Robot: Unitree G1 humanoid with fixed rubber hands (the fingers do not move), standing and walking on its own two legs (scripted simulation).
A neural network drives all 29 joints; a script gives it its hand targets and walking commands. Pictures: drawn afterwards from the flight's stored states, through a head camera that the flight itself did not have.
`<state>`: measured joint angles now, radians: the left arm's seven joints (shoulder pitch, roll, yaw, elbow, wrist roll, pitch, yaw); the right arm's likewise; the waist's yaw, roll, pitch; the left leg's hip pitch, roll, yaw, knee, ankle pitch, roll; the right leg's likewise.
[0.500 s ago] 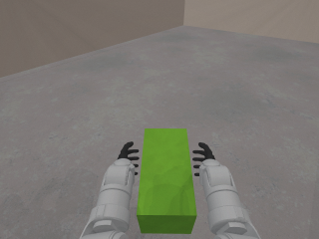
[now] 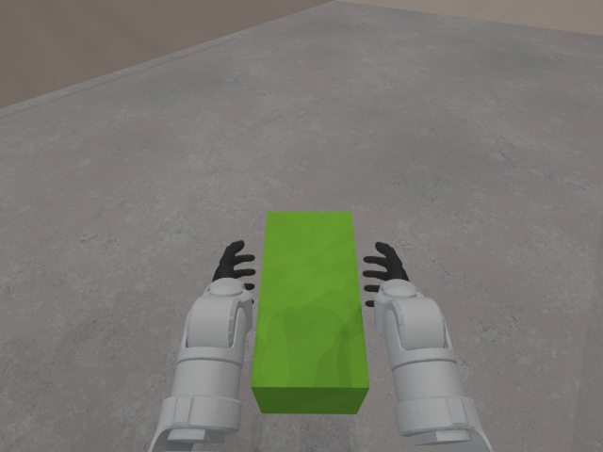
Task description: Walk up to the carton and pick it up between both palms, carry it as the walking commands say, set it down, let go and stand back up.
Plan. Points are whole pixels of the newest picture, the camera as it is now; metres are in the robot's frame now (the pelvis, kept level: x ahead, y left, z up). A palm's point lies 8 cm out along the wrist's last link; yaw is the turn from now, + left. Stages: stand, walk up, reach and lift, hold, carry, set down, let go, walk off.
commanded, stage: carry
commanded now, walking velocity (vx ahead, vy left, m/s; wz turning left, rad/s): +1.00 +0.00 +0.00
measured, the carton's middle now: (309, 306) +0.37 +0.01 -0.01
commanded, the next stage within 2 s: none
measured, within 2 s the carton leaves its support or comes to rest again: neither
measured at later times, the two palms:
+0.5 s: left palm (276, 174) +0.58 +0.06 +0.10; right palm (396, 178) +0.58 -0.16 +0.09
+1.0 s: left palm (281, 79) +1.05 +0.08 +0.10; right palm (363, 80) +1.03 -0.15 +0.11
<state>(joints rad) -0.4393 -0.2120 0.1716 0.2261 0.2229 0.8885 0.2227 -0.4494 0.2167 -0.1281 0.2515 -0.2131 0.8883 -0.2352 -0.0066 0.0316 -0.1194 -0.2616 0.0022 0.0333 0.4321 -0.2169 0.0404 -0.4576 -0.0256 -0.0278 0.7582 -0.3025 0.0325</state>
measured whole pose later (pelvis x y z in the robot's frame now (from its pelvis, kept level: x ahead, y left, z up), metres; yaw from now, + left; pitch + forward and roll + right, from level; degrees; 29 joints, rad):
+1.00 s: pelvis +0.72 -0.02 +0.00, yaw -3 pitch +3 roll -3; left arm -0.41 -0.20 0.08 -0.15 0.09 1.13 0.32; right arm -0.39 0.20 -0.08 -0.16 -0.07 1.13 -0.28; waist -0.01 0.03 -0.03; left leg 0.06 0.04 0.16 0.22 -0.34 0.02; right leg -0.64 -0.09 -0.14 0.60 -0.07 0.00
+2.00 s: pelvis +1.75 -0.07 -0.03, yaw +1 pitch +1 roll -2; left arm -0.43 -0.21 0.07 -0.12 0.10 1.16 0.32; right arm -0.37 0.18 -0.08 -0.17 -0.07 1.15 -0.28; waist 0.00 0.00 -0.05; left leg 0.18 0.10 0.22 0.48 -0.48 -0.01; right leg -0.50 -0.02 -0.26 0.48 -0.06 -0.04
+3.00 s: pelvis +2.77 -0.11 -0.02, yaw +2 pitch +2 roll -3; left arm -0.44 -0.21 0.06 -0.02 0.11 1.17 0.31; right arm -0.37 0.19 -0.12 -0.09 -0.10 1.17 -0.29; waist 0.04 0.05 -0.04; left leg -0.28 0.10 0.00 1.33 -0.30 0.00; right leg -0.38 0.01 -0.23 0.54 -0.19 -0.08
